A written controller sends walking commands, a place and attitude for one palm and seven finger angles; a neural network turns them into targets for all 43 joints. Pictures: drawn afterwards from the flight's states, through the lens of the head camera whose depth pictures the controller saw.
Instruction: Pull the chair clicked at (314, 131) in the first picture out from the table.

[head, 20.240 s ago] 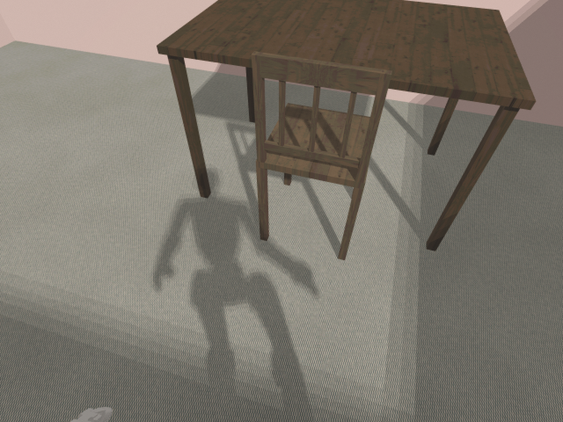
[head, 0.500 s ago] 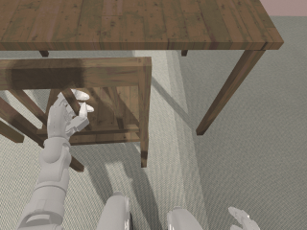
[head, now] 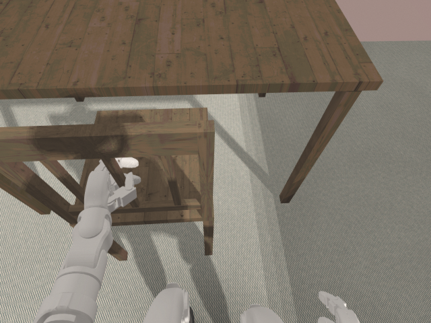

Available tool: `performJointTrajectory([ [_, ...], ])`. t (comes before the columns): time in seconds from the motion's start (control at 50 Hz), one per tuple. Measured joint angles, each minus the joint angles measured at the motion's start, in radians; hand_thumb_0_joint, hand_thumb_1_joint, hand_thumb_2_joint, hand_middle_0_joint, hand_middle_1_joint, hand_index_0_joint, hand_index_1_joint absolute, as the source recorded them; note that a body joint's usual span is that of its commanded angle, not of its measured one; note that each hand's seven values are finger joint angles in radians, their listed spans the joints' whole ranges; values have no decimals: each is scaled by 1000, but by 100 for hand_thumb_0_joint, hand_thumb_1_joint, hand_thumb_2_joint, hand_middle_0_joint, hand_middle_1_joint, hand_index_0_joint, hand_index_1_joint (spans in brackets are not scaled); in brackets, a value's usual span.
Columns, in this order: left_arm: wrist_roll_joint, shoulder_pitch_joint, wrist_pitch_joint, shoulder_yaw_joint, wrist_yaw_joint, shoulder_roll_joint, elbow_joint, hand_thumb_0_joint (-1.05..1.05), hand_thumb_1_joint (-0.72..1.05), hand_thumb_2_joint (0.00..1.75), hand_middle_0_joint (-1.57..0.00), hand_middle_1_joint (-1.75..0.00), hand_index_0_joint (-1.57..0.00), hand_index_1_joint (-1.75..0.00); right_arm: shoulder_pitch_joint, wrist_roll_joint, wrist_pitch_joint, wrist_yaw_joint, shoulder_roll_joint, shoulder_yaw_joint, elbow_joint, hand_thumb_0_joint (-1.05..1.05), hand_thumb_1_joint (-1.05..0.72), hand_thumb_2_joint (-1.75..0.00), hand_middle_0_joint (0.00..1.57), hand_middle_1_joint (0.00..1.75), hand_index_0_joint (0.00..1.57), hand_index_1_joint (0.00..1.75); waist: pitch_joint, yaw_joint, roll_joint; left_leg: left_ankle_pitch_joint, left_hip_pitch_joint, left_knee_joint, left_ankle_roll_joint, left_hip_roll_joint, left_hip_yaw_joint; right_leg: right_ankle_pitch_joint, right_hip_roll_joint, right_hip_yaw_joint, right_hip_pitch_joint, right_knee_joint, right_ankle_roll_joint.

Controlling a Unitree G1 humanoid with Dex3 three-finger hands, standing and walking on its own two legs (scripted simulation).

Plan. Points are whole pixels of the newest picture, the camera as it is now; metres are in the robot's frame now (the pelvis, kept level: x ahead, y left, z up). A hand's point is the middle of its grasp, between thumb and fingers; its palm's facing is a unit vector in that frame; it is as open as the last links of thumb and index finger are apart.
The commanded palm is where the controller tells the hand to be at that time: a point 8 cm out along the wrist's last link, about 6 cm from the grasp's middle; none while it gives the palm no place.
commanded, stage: step backward, pulling the chair out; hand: left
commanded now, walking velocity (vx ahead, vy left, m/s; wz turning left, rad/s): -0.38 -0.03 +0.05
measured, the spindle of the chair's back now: (123, 183) +0.39 +0.20 -0.04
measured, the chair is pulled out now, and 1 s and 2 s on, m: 0.05 0.18 0.29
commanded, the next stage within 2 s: none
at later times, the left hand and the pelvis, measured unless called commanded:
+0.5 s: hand (144, 227) +0.29 +0.13 +0.00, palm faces +0.01 -0.99 -0.13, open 4.7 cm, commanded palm +0.27 +0.18 +0.00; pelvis -0.05 +0.00 +0.06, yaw +0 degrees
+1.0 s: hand (148, 249) +0.25 +0.12 +0.00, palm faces -0.02 -0.99 -0.16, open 4.9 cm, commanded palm +0.23 +0.17 +0.00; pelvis -0.09 +0.00 +0.06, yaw +0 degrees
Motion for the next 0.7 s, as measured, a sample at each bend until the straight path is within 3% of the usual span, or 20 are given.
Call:
performJointTrajectory([
  [0.08,-26,3,12,-15,33,-41,147,2,80,84,-32,-115,-44,-145,45,8,19,-28,-5,28,6,1,-91,-90,21,30,21,30,-12,6,-5,64,160,-178,2,1,22,82,3,20,153,-194,1],
  [0.2,9,-111,-22,-65,37,-46,308,3,80,83,-31,-111,-48,-145,21,-1,19,-51,-23,18,56,1,-90,-90,21,30,21,30,65,23,-32,141,276,-311,9,-2,14,171,6,10,277,-347,3],
  [0.36,1,-147,-41,-79,17,-37,321,2,80,82,-30,-111,-49,-145,-39,-14,-3,-49,-32,-17,51,0,-91,-90,20,30,21,30,171,4,-7,216,323,-385,14,1,15,236,11,10,310,-398,-1],
  [0.46,3,-93,-51,-97,11,-58,274,1,80,81,-30,-112,-50,-145,-38,-11,-20,-50,-12,-8,57,0,-91,-90,20,30,21,30,203,13,19,257,351,-430,3,14,6,274,26,3,335,-437,-12],
  [0.58,15,-68,-69,-136,17,-90,302,1,78,82,-31,-113,-50,-145,-32,-11,-47,-59,-1,-3,103,1,-90,-90,21,30,21,30,211,40,40,280,389,-464,-14,24,-10,303,40,-12,375,-472,-26],
  [0.66,19,-74,-77,-158,33,-107,360,1,77,83,-32,-112,-50,-145,-34,-6,-64,-69,-17,-6,144,1,-90,-90,21,30,21,30,198,42,27,157,410,-428,-33,0,-17,304,19,-7,393,-473,-27],
  [0.7,23,-75,-73,-167,39,-118,383,2,77,82,-32,-112,-50,-145,-34,-8,-72,-77,-34,-9,162,1,-90,-90,21,30,21,30,180,36,27,174,442,-438,-36,-9,-25,303,9,-6,394,-474,-20],
])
